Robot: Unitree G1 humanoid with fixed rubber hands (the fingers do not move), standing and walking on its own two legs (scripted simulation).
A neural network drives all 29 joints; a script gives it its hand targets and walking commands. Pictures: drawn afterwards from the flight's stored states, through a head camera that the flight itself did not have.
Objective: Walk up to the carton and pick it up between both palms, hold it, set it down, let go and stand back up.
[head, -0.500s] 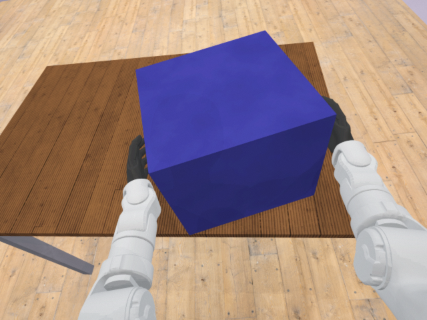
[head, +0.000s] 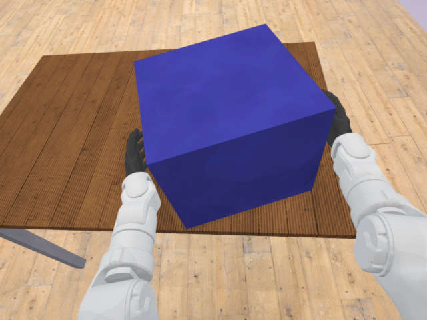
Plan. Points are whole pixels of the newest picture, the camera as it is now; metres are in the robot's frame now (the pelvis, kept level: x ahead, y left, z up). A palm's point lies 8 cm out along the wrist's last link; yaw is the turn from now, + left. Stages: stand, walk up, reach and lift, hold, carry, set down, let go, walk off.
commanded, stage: set down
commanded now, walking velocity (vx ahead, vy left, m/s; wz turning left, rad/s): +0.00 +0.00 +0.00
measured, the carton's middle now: (225, 127) +0.51 +0.06 +0.03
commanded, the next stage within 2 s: none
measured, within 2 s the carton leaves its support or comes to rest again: rests again in 1.46 s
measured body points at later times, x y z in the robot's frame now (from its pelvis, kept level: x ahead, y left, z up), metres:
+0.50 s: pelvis +0.00 +0.00 +0.00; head +0.09 -0.02 +0.44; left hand +0.39 +0.22 +0.04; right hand +0.49 -0.16 +0.05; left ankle +0.02 +0.14 -0.74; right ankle -0.03 -0.04 -0.74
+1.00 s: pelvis +0.00 +0.00 +0.00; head +0.12 -0.02 +0.43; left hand +0.41 +0.22 +0.03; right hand +0.50 -0.15 +0.04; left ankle +0.02 +0.14 -0.74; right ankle -0.03 -0.04 -0.74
